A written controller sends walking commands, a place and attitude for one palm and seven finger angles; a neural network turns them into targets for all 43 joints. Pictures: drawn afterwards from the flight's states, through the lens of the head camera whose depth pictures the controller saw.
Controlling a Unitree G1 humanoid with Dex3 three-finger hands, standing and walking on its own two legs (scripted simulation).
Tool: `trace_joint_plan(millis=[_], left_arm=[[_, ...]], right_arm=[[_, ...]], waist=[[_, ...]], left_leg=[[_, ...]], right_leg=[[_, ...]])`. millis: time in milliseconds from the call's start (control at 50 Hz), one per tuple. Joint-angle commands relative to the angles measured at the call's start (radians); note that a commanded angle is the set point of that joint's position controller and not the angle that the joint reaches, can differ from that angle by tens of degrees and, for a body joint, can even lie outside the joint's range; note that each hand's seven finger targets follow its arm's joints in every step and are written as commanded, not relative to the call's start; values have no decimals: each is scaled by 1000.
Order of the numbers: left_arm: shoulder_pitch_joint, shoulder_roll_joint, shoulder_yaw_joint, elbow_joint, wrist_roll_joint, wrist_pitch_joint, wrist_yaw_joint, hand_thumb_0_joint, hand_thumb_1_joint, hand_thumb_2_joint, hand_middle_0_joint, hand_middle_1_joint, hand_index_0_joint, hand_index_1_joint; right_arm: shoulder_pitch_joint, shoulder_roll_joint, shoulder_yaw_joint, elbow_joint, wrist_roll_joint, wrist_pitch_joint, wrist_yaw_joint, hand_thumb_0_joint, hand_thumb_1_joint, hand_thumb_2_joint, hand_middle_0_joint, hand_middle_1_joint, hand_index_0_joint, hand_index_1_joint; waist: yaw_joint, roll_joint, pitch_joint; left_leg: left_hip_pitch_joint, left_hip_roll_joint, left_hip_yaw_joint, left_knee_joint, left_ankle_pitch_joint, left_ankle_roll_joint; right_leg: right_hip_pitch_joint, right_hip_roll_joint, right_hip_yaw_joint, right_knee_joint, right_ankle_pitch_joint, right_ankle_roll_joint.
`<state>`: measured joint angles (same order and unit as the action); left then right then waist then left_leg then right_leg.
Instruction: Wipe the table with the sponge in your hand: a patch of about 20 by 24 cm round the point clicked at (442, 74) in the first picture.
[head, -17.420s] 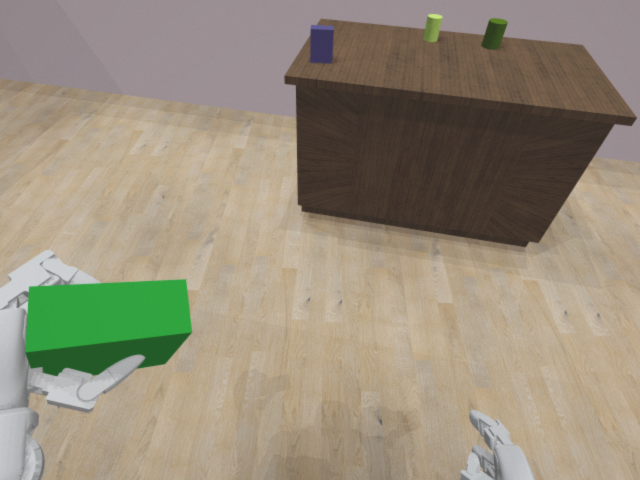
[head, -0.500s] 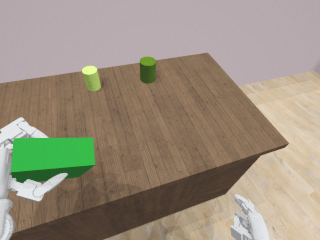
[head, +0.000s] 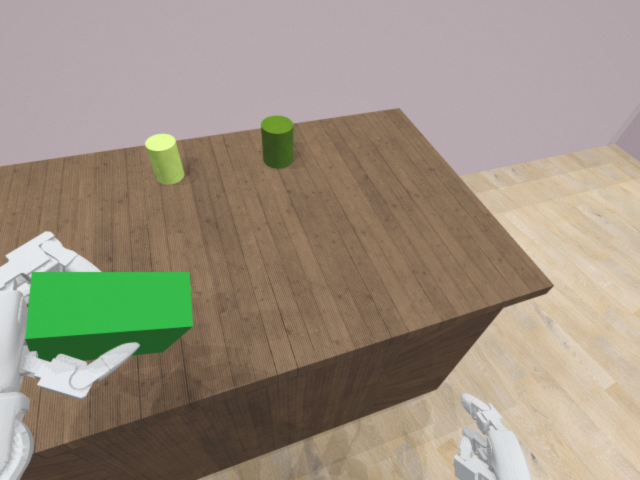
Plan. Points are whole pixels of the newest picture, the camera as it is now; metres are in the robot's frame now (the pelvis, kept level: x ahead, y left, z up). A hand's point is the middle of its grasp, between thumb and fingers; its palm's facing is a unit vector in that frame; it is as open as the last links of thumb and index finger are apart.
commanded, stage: shuffle to correct the standing spot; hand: left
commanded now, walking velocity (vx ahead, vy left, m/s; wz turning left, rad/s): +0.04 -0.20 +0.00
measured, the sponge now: (132, 318) +0.23 +0.21 +0.13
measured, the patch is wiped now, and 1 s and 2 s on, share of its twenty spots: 0.00 0.00 0.00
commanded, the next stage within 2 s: come to a stop and stand still in 0.46 s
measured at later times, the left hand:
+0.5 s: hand (147, 313) +0.23 +0.19 +0.15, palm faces +0.31 -0.87 -0.39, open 9.4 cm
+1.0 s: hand (92, 301) +0.23 +0.23 +0.17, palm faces +0.42 -0.81 -0.41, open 9.4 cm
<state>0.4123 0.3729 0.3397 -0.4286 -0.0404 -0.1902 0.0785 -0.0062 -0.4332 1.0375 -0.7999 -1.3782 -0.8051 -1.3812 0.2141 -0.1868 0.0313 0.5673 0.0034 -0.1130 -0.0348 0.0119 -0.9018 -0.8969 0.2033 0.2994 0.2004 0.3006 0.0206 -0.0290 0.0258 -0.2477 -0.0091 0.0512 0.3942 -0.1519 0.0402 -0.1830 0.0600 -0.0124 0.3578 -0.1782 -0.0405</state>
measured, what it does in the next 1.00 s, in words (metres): stands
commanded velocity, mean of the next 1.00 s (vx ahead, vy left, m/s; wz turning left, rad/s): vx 0.03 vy -0.10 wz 0.00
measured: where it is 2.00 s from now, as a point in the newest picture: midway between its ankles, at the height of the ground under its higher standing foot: outside the picture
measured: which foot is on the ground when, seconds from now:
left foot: down 0.00-1.00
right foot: down 0.00-1.00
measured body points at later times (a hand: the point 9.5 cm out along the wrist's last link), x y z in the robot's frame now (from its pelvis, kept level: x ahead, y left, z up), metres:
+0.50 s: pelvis +0.01 -0.05 -0.01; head +0.03 -0.04 +0.44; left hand +0.21 +0.23 +0.17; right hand +0.18 -0.29 -0.08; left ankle +0.04 +0.09 -0.74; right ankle +0.01 -0.09 -0.74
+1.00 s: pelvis -0.01 -0.03 -0.01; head +0.02 -0.04 +0.44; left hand +0.20 +0.28 +0.19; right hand +0.18 -0.27 -0.08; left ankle +0.04 +0.09 -0.74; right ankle +0.01 -0.09 -0.74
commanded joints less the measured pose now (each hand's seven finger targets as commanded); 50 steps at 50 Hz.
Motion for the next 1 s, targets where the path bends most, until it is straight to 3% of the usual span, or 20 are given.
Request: trace_joint_plan(millis=[0,60,80,160,300,420,560,640,680,740,760,780,800,820,840,860,880,920,960,980], left_arm=[[-93,176,110,-257,-20,-64,12,0,100,1300,-1200,-1600,-1200,-1600],[-74,199,137,-287,-23,-60,9,0,100,1300,-1200,-1600,-1200,-1600],[-69,175,114,-273,-30,-60,4,0,100,1300,-1200,-1600,-1200,-1600],[-31,196,145,-275,-41,-44,-1,0,100,1300,-1200,-1600,-1200,-1600],[-42,187,134,-261,-55,-22,-3,0,100,1300,-1200,-1600,-1200,-1600],[-54,193,140,-288,-60,-13,4,0,100,1300,-1200,-1600,-1200,-1600],[-20,207,159,-284,-60,-8,7,0,100,1300,-1200,-1600,-1200,-1600],[14,191,154,-251,-54,-16,17,0,100,1300,-1200,-1600,-1200,-1600],[31,183,148,-255,-54,-18,21,0,100,1300,-1200,-1600,-1200,-1600],[21,180,140,-244,-50,-16,23,0,100,1300,-1200,-1600,-1200,-1600],[16,190,141,-254,-49,-15,25,0,100,1300,-1200,-1600,-1200,-1600],[8,177,128,-239,-49,-17,25,0,100,1300,-1200,-1600,-1200,-1600],[-961,929,683,-425,86,-110,21,0,100,1300,-1200,-1600,-1200,-1600],[-456,333,272,104,0,-70,-24,0,100,1300,-1200,-1600,-1200,-1600],[-207,308,275,51,-25,-78,-5,0,100,1300,-1200,-1600,-1200,-1600],[-129,124,120,72,-34,-64,-11,0,100,1300,-1200,-1600,-1200,-1600],[-144,141,100,-38,-32,-73,-15,0,100,1300,-1200,-1600,-1200,-1600],[-94,102,35,-152,-34,-82,-7,0,100,1300,-1200,-1600,-1200,-1600],[2,95,26,-184,-35,-79,6,0,100,1300,-1200,-1600,-1200,-1600],[-9,136,56,-204,-29,-82,10,0,100,1300,-1200,-1600,-1200,-1600]], right_arm=[[-99,-137,-69,-168,7,-58,-12,0,-900,-900,200,300,200,300],[-104,-139,-71,-165,9,-56,-10,0,-900,-900,200,300,200,300],[-99,-139,-66,-166,3,-53,-10,0,-900,-900,200,300,200,300],[-100,-140,-76,-172,12,-49,-12,0,-900,-900,200,300,200,300],[-94,-143,-82,-177,13,-35,-19,0,-900,-900,200,300,200,300],[-90,-142,-83,-174,16,-31,-22,0,-900,-900,200,300,200,300],[-106,-142,-78,-169,19,-21,-21,0,-900,-900,200,300,200,300],[-102,-137,-71,-167,21,-18,-15,0,-900,-900,200,300,200,300],[-115,-136,-62,-162,20,-15,-15,0,-900,-900,200,300,200,300],[-117,-137,-63,-162,23,-14,-15,0,-900,-900,200,300,200,300],[-134,-137,-59,-157,24,-14,-17,0,-900,-900,200,300,200,300],[-126,-137,-54,-155,20,-13,-18,0,-900,-900,200,300,200,300],[94,-166,-115,-86,-3,-87,-22,0,-900,-900,200,300,200,300],[-29,-89,-78,-88,2,-81,-15,0,-900,-900,200,300,200,300],[-42,-143,-109,-138,17,-78,-14,0,-900,-900,200,300,200,300],[-64,-157,-110,-134,24,-77,4,0,-900,-900,200,300,200,300],[-59,-161,-104,-145,24,-71,8,0,-900,-900,200,300,200,300],[-81,-145,-87,-159,27,-76,30,0,-900,-900,200,300,200,300],[-110,-127,-75,-165,35,-82,36,0,-900,-900,200,300,200,300],[-97,-132,-74,-170,27,-84,31,0,-900,-900,200,300,200,300]], waist=[[-4,106,-132],[-4,130,-147],[-3,123,-149],[-6,97,-155],[-10,63,-140],[-14,55,-152],[-13,89,-139],[-9,53,-165],[-9,56,-170],[-7,20,-155],[-7,53,-136],[-7,43,-129],[-23,-132,72],[-10,-44,-145],[41,-11,-100],[24,172,-150],[23,214,-192],[28,177,-191],[31,36,-147],[27,-62,-130]], left_leg=[[91,153,-154,-74,-54,-15],[115,149,-140,-42,18,-17],[102,153,-141,-37,13,-12],[114,148,-130,5,78,-13],[73,125,-99,67,-39,-6],[75,105,-76,130,-1,-6],[76,115,-78,125,71,3],[59,89,-74,134,64,4],[79,87,-74,123,82,10],[75,82,-82,117,59,7],[95,81,-87,101,61,8],[93,85,-91,91,49,11],[52,45,127,101,-14,-20],[89,-2,39,30,84,-3],[98,41,19,92,120,-16],[134,50,14,81,147,-7],[117,73,-18,63,156,10],[78,79,-41,62,101,13],[67,63,-48,66,-10,13],[49,52,-62,72,-50,9]], right_leg=[[-28,-85,73,-55,33,15],[-40,-82,74,-46,73,9],[-35,-81,66,-48,68,14],[-42,-87,81,-41,119,6],[-71,-107,127,-57,82,13],[-68,-131,144,-45,149,15],[-45,-120,129,-19,242,53],[21,-146,155,-38,329,90],[23,-146,138,-39,363,100],[18,-152,154,-67,331,112],[-12,-150,151,-74,307,103],[-16,-147,143,-83,270,106],[-196,-75,74,-166,514,303],[-13,-109,81,-15,487,209],[6,-127,166,-43,554,210],[55,-147,162,25,524,131],[77,-150,146,62,396,109],[76,-141,149,32,223,114],[23,-141,166,-40,84,111],[-2,-147,169,-81,-7,102]])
